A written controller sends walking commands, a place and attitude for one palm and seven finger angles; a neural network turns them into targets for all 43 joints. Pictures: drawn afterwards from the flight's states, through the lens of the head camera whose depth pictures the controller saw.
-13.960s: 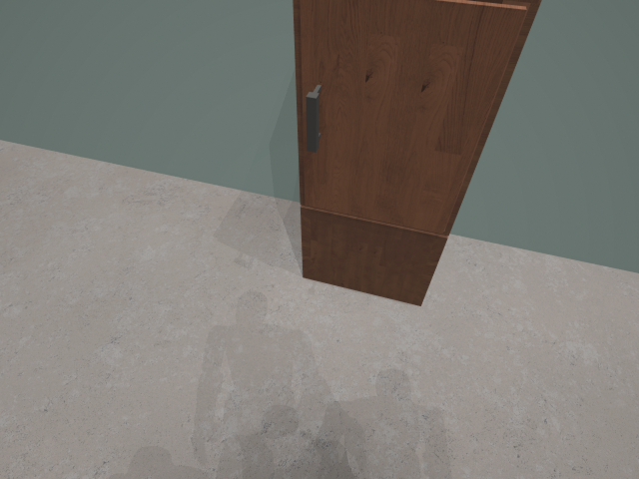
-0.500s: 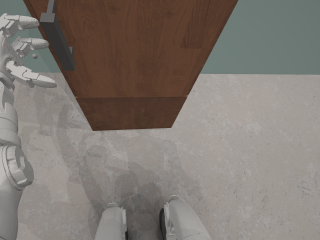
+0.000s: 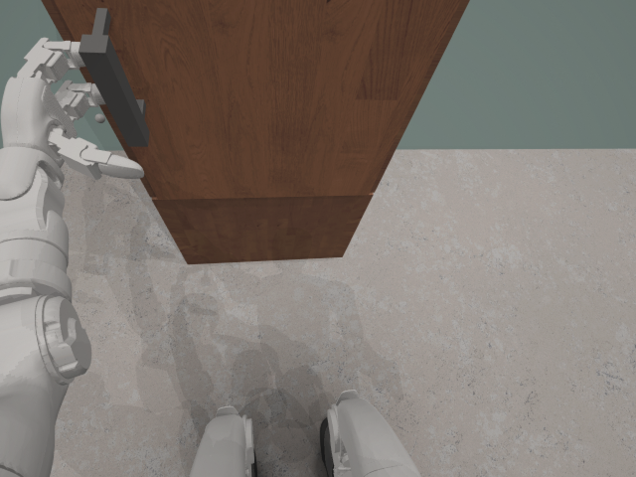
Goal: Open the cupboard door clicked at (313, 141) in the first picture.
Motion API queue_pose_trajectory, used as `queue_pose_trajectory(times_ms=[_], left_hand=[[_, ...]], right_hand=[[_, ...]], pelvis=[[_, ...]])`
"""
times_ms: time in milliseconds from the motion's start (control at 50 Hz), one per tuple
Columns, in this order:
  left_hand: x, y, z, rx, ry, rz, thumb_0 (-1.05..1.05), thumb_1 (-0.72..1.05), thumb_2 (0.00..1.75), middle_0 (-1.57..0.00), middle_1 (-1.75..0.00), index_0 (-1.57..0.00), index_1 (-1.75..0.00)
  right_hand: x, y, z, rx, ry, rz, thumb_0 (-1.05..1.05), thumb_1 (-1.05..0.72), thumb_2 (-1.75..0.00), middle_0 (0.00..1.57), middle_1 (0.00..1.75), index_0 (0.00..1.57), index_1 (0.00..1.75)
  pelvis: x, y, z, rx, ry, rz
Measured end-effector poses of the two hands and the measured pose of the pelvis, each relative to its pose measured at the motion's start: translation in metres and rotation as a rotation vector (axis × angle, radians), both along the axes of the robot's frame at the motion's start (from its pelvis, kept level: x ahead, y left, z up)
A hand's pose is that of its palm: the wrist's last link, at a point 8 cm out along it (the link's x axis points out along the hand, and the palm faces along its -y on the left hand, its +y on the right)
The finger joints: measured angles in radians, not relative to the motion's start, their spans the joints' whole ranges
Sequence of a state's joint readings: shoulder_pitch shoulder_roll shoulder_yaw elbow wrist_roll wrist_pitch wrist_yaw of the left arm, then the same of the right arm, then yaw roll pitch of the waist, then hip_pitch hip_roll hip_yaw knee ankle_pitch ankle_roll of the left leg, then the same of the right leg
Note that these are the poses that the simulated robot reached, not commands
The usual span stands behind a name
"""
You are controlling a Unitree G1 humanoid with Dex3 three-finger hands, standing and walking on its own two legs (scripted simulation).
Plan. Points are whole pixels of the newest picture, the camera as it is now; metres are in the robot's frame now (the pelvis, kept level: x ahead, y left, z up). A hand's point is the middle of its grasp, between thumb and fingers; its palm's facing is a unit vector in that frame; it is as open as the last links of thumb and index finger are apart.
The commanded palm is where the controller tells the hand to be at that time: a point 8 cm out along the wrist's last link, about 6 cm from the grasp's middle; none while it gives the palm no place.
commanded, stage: slide the fingers in behind the handle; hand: left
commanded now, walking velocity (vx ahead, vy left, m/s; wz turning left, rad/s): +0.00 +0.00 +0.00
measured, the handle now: (122, 83) +0.57 +0.19 +0.07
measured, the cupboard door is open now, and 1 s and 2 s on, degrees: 0 0 2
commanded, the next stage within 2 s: close the thumb around the handle in 0.88 s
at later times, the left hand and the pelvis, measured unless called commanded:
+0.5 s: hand (128, 121) +0.52 +0.18 +0.07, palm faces -0.02 -1.00 -0.01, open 14.0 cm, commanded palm +0.50 +0.22 +0.07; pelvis +0.00 +0.00 +0.00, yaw +0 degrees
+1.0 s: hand (132, 120) +0.52 +0.17 +0.07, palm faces -0.01 -1.00 -0.01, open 14.0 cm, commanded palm +0.50 +0.21 +0.07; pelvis +0.00 -0.01 +0.00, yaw +0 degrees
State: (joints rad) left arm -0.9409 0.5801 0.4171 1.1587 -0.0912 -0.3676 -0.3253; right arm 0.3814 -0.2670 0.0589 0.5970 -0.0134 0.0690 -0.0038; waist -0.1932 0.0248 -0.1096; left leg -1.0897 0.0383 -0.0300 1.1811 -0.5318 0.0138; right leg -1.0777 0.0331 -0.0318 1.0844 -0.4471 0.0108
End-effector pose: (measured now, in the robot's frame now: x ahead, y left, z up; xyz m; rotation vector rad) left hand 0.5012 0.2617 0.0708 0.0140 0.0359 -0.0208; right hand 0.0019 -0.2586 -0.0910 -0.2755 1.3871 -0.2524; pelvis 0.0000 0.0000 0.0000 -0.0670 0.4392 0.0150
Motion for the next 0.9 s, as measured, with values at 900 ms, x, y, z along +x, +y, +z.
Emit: queue_pose_trajectory(times_ms=[900], left_hand=[[-0.002,-0.033,0.000,0.003,-0.007,0.013,-0.01,-0.50,0.30,-0.30,-1.20,-0.30,-1.20]], right_hand=[[-0.001,-0.005,-0.005,0.024,-0.010,-0.002,0.00,-0.91,-0.89,0.20,0.30,0.20,0.30]], pelvis=[[0.000,-0.006,0.001,0.015,-0.011,0.000]])
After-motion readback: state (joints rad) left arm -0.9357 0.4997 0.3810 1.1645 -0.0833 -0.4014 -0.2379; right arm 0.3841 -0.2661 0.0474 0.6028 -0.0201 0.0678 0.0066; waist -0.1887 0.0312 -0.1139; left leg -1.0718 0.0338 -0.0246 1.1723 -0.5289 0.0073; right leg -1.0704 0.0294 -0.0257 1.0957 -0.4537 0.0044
